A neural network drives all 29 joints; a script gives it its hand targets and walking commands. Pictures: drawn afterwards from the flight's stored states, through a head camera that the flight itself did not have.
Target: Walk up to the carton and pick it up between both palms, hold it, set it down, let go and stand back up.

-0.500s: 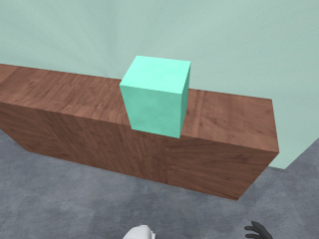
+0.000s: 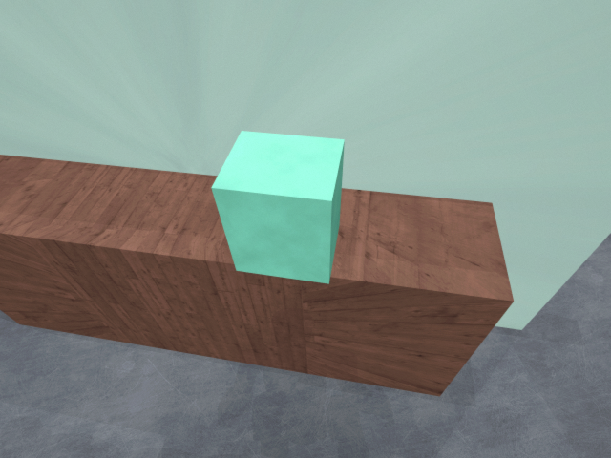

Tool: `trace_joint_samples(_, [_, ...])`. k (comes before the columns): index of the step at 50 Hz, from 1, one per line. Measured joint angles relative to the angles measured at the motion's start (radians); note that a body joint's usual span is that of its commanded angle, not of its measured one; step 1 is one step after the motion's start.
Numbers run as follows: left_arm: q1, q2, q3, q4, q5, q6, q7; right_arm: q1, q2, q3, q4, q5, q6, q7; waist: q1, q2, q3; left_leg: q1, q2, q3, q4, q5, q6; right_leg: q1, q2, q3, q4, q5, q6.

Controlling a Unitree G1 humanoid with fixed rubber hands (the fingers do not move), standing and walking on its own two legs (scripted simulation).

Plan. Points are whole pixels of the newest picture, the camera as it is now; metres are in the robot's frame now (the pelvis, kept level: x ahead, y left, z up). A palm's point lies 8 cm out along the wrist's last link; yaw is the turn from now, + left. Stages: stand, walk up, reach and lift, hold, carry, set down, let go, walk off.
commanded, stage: walk up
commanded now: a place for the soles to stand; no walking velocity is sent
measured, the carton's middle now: (286, 209) +0.57 +0.06 -0.05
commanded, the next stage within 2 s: none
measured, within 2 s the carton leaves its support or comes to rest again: neither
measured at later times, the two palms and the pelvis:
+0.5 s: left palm out of the picture +0.07 +0.39 -0.14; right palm (433, 422) +0.19 -0.16 -0.13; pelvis +0.09 +0.11 -0.03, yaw -6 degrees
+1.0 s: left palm (113, 337) +0.33 +0.36 -0.11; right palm (401, 449) +0.16 -0.11 -0.13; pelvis +0.15 +0.15 -0.01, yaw -16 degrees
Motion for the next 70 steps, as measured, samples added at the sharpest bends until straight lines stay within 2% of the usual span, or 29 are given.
trace_joint_samples(7, [0.006, 0.004, -0.008, 0.035, 0.001, 0.003, 0.003, 0.015, -0.005, 0.003, 0.020, -0.007, 0.000, -0.002, -0.001, -0.003, -0.001, 0.005, -0.001, 0.000, 0.000, -0.021, -0.001, 0.012, 0.000, 0.000, -0.016, 0.000, -0.003])
trace_joint_samples(9, [0.041, -0.005, 0.007, 0.018, 0.021, -0.005, 0.018, 0.025, -0.021, -0.008, -0.004, -0.042, 0.014, 0.013, 0.016, 0.002, -0.010, -0.030, -0.006, 0.002, 0.112, -0.191, -0.017, 0.011, -0.003, 0.015, -0.011, -0.012, -0.016])
trace_joint_samples(11, [0.090, -0.014, 0.023, 0.017, 0.032, -0.011, 0.044, 0.025, -0.045, -0.022, -0.036, -0.066, 0.030, 0.026, 0.033, 0.014, -0.015, -0.090, -0.005, 0.006, 0.260, -0.243, -0.043, 0.018, -0.011, 0.035, -0.020, -0.015, -0.015])
trace_joint_samples(13, [0.140, -0.019, 0.036, 0.030, 0.036, -0.016, 0.061, 0.012, -0.067, -0.033, -0.069, -0.076, 0.037, 0.034, 0.041, 0.032, -0.013, -0.152, 0.014, 0.000, 0.355, -0.214, -0.065, 0.031, -0.020, 0.050, -0.040, -0.010, 0.000])
trace_joint_samples(16, [0.199, -0.012, 0.053, 0.043, 0.035, -0.028, 0.065, -0.010, -0.083, -0.043, -0.106, -0.077, 0.039, 0.046, 0.051, 0.049, -0.008, -0.217, 0.056, -0.026, 0.413, -0.157, -0.089, 0.052, -0.034, 0.068, -0.060, -0.015, 0.023])
trace_joint_samples(18, [0.221, -0.001, 0.064, 0.040, 0.037, -0.035, 0.062, -0.024, -0.082, -0.044, -0.125, -0.073, 0.040, 0.054, 0.059, 0.049, -0.001, -0.225, 0.083, -0.043, 0.385, -0.133, -0.092, 0.064, -0.050, 0.081, -0.055, -0.033, 0.035])
trace_joint_samples(21, [0.229, 0.016, 0.073, 0.022, 0.048, -0.035, 0.052, -0.043, -0.071, -0.046, -0.148, -0.063, 0.035, 0.062, 0.070, 0.040, 0.012, -0.182, 0.099, -0.046, 0.270, -0.117, -0.076, 0.074, -0.084, 0.101, -0.015, -0.084, 0.057])
trace_joint_samples(23, [0.224, 0.025, 0.073, 0.002, 0.054, -0.028, 0.042, -0.050, -0.065, -0.050, -0.160, -0.061, 0.024, 0.057, 0.072, 0.033, 0.019, -0.115, 0.087, -0.025, 0.166, -0.084, -0.054, 0.062, -0.111, 0.121, 0.054, -0.140, 0.063])
trace_joint_samples(24, [0.211, 0.033, 0.072, -0.005, 0.057, -0.023, 0.036, -0.058, -0.051, -0.056, -0.158, -0.061, 0.016, 0.048, 0.067, 0.011, 0.033, -0.109, 0.066, -0.006, 0.175, -0.080, -0.050, 0.037, -0.133, 0.141, 0.128, -0.174, 0.046])
trace_joint_samples(25, [0.192, 0.038, 0.071, -0.013, 0.055, -0.015, 0.033, -0.065, -0.035, -0.056, -0.159, -0.058, 0.009, 0.039, 0.064, -0.006, 0.052, -0.112, 0.054, 0.013, 0.215, -0.100, -0.044, -0.006, -0.132, 0.171, 0.242, -0.199, 0.023])
trace_joint_samples(26, [0.174, 0.036, 0.069, -0.027, 0.045, -0.006, 0.034, -0.063, -0.024, -0.052, -0.161, -0.051, 0.008, 0.031, 0.058, -0.004, 0.062, -0.109, 0.057, 0.024, 0.240, -0.122, -0.036, -0.059, -0.099, 0.188, 0.372, -0.249, 0.007])
trace_joint_samples(28, [0.137, 0.030, 0.065, -0.060, 0.034, 0.004, 0.039, -0.042, -0.002, -0.041, -0.161, -0.034, 0.011, 0.013, 0.038, -0.001, 0.071, -0.068, 0.065, 0.047, 0.213, -0.133, -0.024, -0.162, -0.032, 0.171, 0.587, -0.277, -0.011])
trace_joint_samples(30, [0.099, 0.026, 0.062, -0.093, 0.029, 0.003, 0.037, -0.005, 0.013, -0.034, -0.150, -0.029, 0.010, -0.002, 0.018, -0.004, 0.073, -0.008, 0.067, 0.073, 0.144, -0.117, -0.013, -0.234, 0.000, 0.112, 0.654, -0.244, -0.012])
trace_joint_samples(35, [0.013, 0.010, 0.058, -0.140, 0.029, 0.000, 0.021, 0.082, 0.014, -0.019, -0.107, -0.033, -0.008, -0.010, -0.014, -0.013, 0.064, 0.078, 0.061, 0.124, 0.041, -0.099, 0.004, -0.281, 0.030, 0.015, 0.440, -0.120, -0.015])
trace_joint_samples(38, [-0.026, -0.007, 0.056, -0.144, 0.030, 0.007, 0.017, 0.092, 0.004, -0.014, -0.104, -0.031, -0.005, -0.012, -0.023, -0.008, 0.072, 0.083, 0.063, 0.148, 0.073, -0.132, 0.006, -0.245, 0.037, -0.008, 0.294, -0.027, -0.023])
trace_joint_samples(41, [-0.050, -0.017, 0.052, -0.147, 0.031, 0.015, 0.010, 0.077, -0.010, -0.009, -0.117, -0.026, 0.006, -0.013, -0.018, -0.003, 0.074, 0.071, 0.072, 0.174, 0.140, -0.182, 0.002, -0.168, 0.042, -0.010, 0.133, 0.095, -0.044])
trace_joint_samples(42, [-0.058, -0.020, 0.053, -0.144, 0.031, 0.016, 0.008, 0.064, -0.015, -0.006, -0.122, -0.024, 0.010, -0.013, -0.014, 0.003, 0.076, 0.064, 0.081, 0.182, 0.166, -0.200, -0.001, -0.156, 0.050, -0.002, 0.115, 0.064, -0.055])
trace_joint_samples(44, [-0.075, -0.023, 0.050, -0.143, 0.016, 0.020, 0.006, 0.035, -0.021, -0.003, -0.135, -0.016, 0.018, -0.015, -0.015, 0.017, 0.082, 0.050, 0.082, 0.163, 0.202, -0.242, -0.003, -0.170, 0.061, 0.005, 0.141, 0.040, -0.066])
trace_joint_samples(46, [-0.091, -0.021, 0.045, -0.137, 0.003, 0.026, 0.009, 0.014, -0.017, -0.002, -0.146, -0.011, 0.031, -0.021, -0.011, 0.018, 0.077, 0.041, 0.053, 0.126, 0.224, -0.321, -0.002, -0.179, 0.059, 0.013, 0.153, 0.041, -0.068])
trace_joint_samples(48, [-0.108, -0.018, 0.041, -0.126, 0.003, 0.036, 0.012, -0.003, -0.007, -0.001, -0.152, -0.009, 0.032, -0.024, -0.005, 0.014, 0.071, 0.048, 0.032, 0.114, 0.192, -0.273, 0.008, -0.179, 0.054, 0.021, 0.145, 0.051, -0.063])
trace_joint_samples(50, [-0.119, -0.012, 0.035, -0.117, 0.003, 0.045, 0.010, -0.008, 0.003, 0.002, -0.155, -0.010, 0.022, -0.023, 0.003, 0.006, 0.058, 0.060, 0.026, 0.121, 0.143, -0.165, 0.014, -0.178, 0.052, 0.029, 0.131, 0.061, -0.055])
trace_joint_samples(51, [-0.120, -0.010, 0.032, -0.112, 0.001, 0.046, 0.007, -0.008, 0.007, 0.004, -0.154, -0.012, 0.016, -0.022, 0.009, 0.002, 0.049, 0.067, 0.025, 0.128, 0.130, -0.159, 0.015, -0.176, 0.053, 0.035, 0.122, 0.066, -0.051])
trace_joint_samples(59, [-0.084, -0.001, 0.019, -0.055, 0.010, 0.027, -0.008, -0.036, -0.009, -0.001, -0.128, -0.007, 0.008, -0.011, 0.029, -0.013, 0.035, 0.110, 0.035, 0.168, 0.073, -0.160, 0.014, -0.147, 0.071, 0.073, 0.060, 0.109, -0.046])
trace_joint_samples(70, [-0.028, 0.016, 0.022, -0.018, -0.004, 0.028, 0.002, -0.039, -0.032, -0.014, -0.096, -0.005, 0.029, -0.010, 0.030, -0.003, 0.026, 0.114, 0.044, 0.202, 0.062, -0.161, 0.013, -0.167, 0.087, 0.106, 0.069, 0.110, -0.055])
